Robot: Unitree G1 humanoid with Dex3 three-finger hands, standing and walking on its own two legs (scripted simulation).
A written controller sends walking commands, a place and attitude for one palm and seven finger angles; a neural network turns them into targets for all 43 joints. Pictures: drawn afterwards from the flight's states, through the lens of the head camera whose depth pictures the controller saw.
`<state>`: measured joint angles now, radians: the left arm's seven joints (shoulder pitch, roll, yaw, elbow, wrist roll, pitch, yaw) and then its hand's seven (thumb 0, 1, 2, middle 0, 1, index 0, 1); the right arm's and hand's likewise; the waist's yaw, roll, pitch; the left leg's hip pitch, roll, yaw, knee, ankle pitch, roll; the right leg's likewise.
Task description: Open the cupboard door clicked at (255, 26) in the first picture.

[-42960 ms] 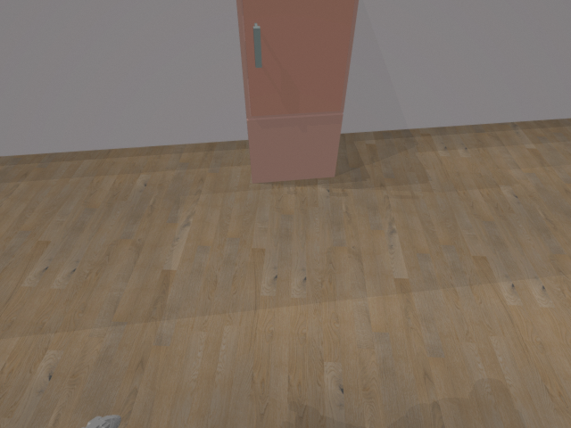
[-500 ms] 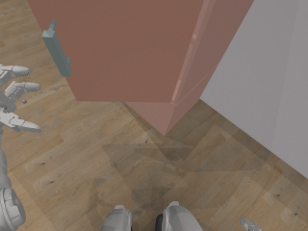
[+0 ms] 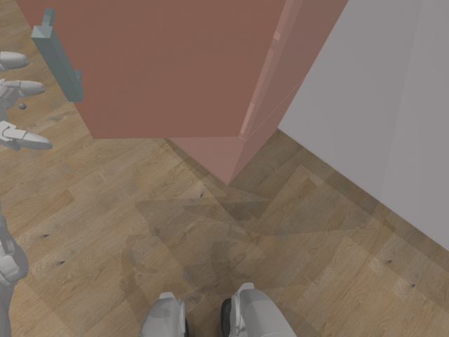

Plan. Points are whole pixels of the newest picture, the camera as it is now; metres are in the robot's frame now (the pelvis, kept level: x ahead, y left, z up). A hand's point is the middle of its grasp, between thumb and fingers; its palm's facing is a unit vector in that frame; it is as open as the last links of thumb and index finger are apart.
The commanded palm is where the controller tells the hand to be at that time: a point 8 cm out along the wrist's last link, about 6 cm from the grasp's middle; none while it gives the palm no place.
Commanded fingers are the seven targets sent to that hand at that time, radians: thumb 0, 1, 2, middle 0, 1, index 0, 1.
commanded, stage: move the hooked fingers beside the handle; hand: left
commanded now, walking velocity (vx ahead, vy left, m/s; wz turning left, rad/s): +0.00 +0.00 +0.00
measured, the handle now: (63, 58) +0.58 +0.26 +0.06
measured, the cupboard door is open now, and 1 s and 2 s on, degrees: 44 44 44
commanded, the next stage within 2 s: slide the fingers in behind the handle in 1.18 s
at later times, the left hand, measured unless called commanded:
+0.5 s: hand (29, 83) +0.52 +0.30 +0.06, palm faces +0.04 -1.00 -0.01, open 14.0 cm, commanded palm +0.51 +0.34 +0.06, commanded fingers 0.00 -0.50 0.30 -0.30 -1.20 -0.30 -1.20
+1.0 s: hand (27, 89) +0.52 +0.30 +0.05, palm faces +0.05 -1.00 -0.01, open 14.0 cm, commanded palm +0.51 +0.33 +0.06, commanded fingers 0.00 -0.50 0.30 -0.30 -1.20 -0.30 -1.20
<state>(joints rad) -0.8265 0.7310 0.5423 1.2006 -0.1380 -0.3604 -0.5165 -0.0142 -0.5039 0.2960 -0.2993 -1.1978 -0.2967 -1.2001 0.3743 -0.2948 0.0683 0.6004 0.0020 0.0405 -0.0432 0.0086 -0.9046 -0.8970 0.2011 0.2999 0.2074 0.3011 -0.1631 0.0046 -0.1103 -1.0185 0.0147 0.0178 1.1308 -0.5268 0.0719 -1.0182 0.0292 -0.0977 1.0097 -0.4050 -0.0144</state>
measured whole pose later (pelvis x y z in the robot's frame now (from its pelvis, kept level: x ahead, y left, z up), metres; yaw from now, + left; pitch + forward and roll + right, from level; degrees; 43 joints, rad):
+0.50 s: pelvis +0.00 +0.00 -0.01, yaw -1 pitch +29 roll -6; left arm -0.98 0.89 0.59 1.25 -0.08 -0.32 -0.53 -0.01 -0.50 0.30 -0.30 -1.20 -0.30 -1.20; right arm 0.39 -0.30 0.10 0.57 -0.01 0.09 -0.03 0.01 -0.91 -0.90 0.20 0.30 0.21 0.30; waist -0.23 0.02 -0.09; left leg -1.15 0.04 0.00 1.19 -0.54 0.07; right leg -1.14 0.05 -0.12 1.04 -0.41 -0.02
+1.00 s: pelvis +0.01 +0.00 -0.01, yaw -1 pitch +28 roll -7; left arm -0.94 0.84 0.58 1.24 -0.08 -0.34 -0.50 -0.01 -0.50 0.30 -0.30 -1.20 -0.30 -1.20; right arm 0.38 -0.30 0.09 0.57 -0.01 0.08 -0.02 0.00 -0.90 -0.90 0.20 0.30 0.21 0.30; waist -0.22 0.01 -0.10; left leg -1.12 0.03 -0.01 1.18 -0.55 0.07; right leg -1.10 0.05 -0.12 1.03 -0.41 -0.02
